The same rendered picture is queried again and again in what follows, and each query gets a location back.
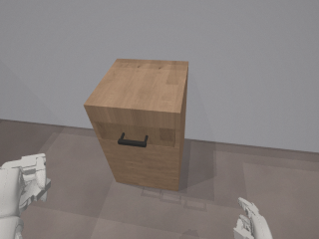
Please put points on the left robot hand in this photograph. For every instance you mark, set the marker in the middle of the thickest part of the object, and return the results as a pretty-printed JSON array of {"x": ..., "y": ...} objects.
[{"x": 13, "y": 182}]

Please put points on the drawer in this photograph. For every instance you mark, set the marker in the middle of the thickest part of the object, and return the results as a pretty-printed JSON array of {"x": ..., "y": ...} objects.
[{"x": 162, "y": 136}]

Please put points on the right robot hand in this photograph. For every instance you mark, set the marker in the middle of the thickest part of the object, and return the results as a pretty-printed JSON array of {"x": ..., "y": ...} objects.
[{"x": 255, "y": 228}]

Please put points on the left robot forearm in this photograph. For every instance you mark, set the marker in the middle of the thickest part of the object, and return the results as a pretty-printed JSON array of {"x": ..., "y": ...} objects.
[{"x": 11, "y": 227}]

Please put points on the cabinet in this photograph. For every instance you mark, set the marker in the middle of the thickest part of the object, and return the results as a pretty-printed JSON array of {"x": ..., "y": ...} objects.
[{"x": 148, "y": 93}]

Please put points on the handle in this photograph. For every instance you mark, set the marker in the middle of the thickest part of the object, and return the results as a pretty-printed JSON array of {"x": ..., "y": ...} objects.
[{"x": 130, "y": 142}]

